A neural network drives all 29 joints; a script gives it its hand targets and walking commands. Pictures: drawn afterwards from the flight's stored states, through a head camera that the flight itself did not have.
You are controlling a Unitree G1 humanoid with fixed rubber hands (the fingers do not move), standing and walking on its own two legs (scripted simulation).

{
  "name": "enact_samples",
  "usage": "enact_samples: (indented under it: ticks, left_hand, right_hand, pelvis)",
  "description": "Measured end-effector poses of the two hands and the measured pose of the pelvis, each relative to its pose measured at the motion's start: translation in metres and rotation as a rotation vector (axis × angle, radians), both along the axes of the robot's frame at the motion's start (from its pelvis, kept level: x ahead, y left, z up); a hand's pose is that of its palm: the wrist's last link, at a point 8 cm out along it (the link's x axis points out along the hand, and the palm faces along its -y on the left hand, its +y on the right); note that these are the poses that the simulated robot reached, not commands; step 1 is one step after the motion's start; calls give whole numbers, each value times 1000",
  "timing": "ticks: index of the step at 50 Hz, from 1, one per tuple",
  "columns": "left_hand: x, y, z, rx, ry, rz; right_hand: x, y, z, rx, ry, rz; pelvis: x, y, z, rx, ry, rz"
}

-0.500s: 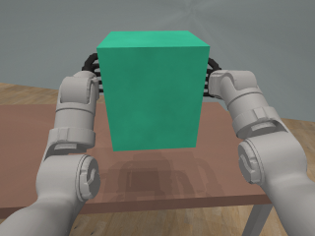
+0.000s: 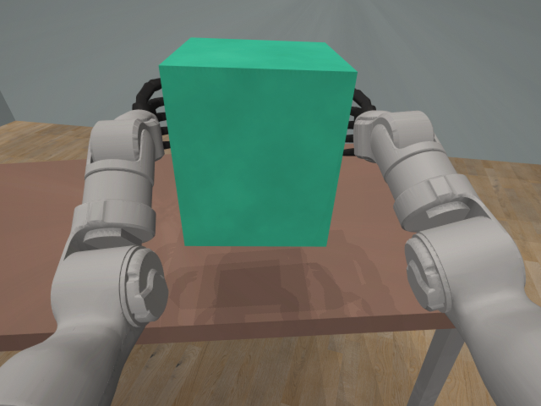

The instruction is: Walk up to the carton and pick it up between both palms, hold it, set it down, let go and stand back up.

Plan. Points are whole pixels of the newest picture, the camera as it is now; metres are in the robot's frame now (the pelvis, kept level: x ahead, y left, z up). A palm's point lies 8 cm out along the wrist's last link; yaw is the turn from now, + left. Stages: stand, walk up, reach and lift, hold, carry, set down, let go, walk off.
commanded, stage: hold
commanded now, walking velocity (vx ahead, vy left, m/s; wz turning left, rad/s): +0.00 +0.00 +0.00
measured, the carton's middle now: (257, 140) +0.42 +0.00 +0.27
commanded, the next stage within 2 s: none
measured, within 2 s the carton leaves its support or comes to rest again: neither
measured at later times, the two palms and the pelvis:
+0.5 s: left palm (113, 134) +0.38 +0.19 +0.31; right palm (334, 125) +0.37 -0.11 +0.31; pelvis +0.02 +0.01 +0.00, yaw +1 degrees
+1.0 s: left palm (132, 130) +0.38 +0.16 +0.32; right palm (358, 125) +0.36 -0.14 +0.31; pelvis +0.01 +0.04 +0.00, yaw -1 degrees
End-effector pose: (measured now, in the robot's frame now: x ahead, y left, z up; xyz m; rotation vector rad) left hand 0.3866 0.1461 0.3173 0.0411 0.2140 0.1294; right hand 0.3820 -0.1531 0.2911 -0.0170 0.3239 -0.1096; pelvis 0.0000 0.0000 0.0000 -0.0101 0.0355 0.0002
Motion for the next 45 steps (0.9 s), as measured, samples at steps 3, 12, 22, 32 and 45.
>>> enact_samples:
  ticks: [3,12,22,32,45]
  left_hand:
    - [4,4,0,-24,-4,6]
    - [0,26,3,-26,-63,18]
    - [2,42,-12,-54,-46,-31]
    - [-10,51,5,-33,-79,-31]
    - [-10,31,10,49,-55,-49]
  right_hand:
    - [3,5,-2,-16,-5,8]
    - [5,26,2,8,-59,16]
    - [-7,41,4,-40,-43,-31]
    - [-15,50,35,-12,-75,-46]
    - [-18,30,29,27,-51,-61]
  pelvis:
    - [0,-5,0,1,14,2]
    - [8,-10,1,-8,11,31]
    - [18,4,1,-17,-33,26]
    - [22,28,0,-26,-82,6]
    - [19,42,0,-30,-80,-15]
